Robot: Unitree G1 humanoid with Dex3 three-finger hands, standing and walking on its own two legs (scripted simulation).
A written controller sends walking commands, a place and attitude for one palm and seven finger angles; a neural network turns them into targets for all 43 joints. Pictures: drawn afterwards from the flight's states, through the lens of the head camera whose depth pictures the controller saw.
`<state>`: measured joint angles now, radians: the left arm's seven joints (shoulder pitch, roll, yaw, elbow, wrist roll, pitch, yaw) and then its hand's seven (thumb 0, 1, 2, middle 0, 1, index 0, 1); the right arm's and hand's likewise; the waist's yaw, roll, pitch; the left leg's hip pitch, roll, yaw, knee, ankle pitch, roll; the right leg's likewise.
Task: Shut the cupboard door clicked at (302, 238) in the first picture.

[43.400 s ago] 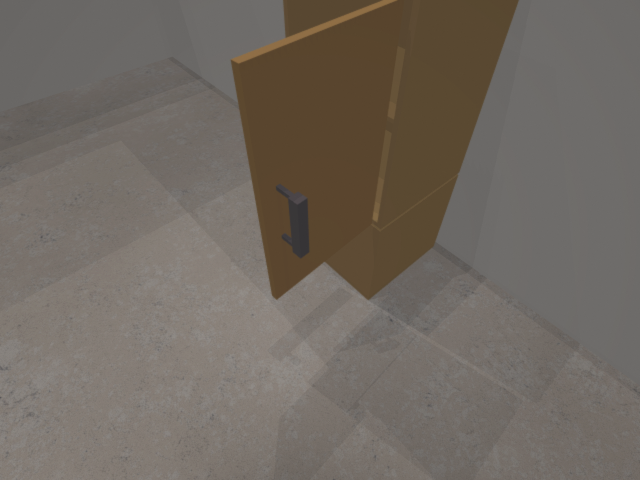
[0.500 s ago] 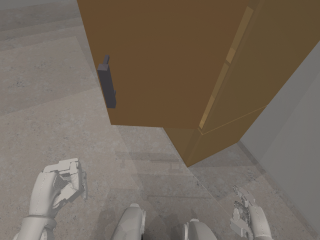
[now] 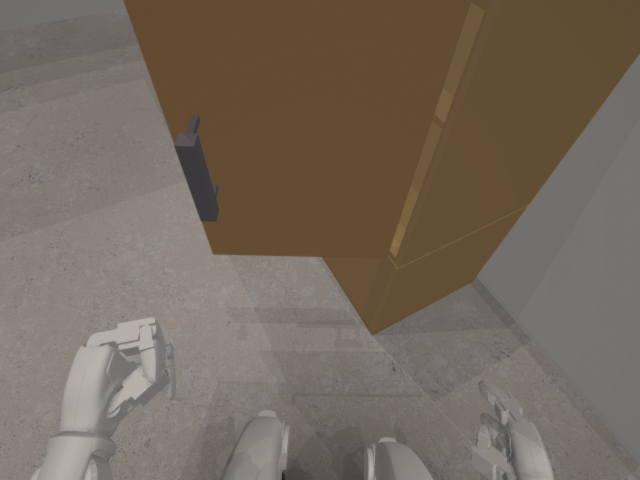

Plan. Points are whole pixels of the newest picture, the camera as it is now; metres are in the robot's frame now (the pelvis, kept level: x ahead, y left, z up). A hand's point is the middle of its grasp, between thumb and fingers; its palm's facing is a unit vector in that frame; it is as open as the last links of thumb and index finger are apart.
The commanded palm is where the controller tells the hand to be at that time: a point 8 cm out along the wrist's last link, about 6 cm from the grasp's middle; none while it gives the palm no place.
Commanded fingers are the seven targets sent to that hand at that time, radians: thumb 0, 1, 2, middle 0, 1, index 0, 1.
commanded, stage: bring the fist close to the handle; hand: left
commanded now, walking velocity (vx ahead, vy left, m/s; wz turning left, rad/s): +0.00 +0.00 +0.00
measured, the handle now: (202, 170) +0.52 +0.22 +0.05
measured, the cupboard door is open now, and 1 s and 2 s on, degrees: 61 61 56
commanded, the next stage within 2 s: push the door shut along its arc in 1.46 s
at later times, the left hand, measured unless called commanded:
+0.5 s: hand (187, 305) +0.30 +0.18 +0.06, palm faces +0.02 -1.00 -0.01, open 3.1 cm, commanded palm +0.29 +0.23 +0.05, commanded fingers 0.00 0.90 0.90 -1.30 -1.50 -1.30 -1.50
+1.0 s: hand (217, 232) +0.40 +0.17 +0.06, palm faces +0.05 -1.00 -0.02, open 3.1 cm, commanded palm +0.39 +0.22 +0.05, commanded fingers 0.00 0.90 0.90 -1.30 -1.50 -1.30 -1.50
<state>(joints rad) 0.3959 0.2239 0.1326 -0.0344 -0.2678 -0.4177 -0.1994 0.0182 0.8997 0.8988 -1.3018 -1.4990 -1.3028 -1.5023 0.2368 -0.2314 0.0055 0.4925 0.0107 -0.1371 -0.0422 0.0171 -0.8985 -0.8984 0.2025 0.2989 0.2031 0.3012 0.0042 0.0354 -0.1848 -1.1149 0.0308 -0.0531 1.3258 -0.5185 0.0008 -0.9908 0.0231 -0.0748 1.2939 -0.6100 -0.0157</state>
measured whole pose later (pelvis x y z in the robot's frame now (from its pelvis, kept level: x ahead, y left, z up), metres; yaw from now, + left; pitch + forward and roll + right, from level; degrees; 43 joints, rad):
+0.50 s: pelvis +0.00 +0.00 +0.01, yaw +0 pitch +18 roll -3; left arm 0.06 0.23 0.14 0.19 -0.23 -0.36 -0.15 0.02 0.90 0.90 -1.30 -1.50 -1.30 -1.50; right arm 0.24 -0.23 0.02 0.54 0.01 -0.11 -0.04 0.02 -0.90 -0.90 0.20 0.30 0.20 0.30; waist -0.02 0.03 -0.18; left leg -1.10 0.03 -0.04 1.28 -0.50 0.01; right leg -0.98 0.02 -0.06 1.25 -0.59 -0.01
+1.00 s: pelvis +0.00 +0.00 +0.01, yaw -1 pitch +20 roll -2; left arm -0.40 0.25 0.21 0.69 -0.16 -0.45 -0.10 0.02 0.90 0.90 -1.30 -1.50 -1.30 -1.50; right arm 0.26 -0.24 0.01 0.62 0.00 -0.05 -0.02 0.01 -0.90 -0.90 0.20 0.30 0.20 0.30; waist -0.06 0.03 -0.17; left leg -1.11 0.03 -0.02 1.25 -0.48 0.01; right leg -1.01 0.02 -0.04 1.23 -0.57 0.00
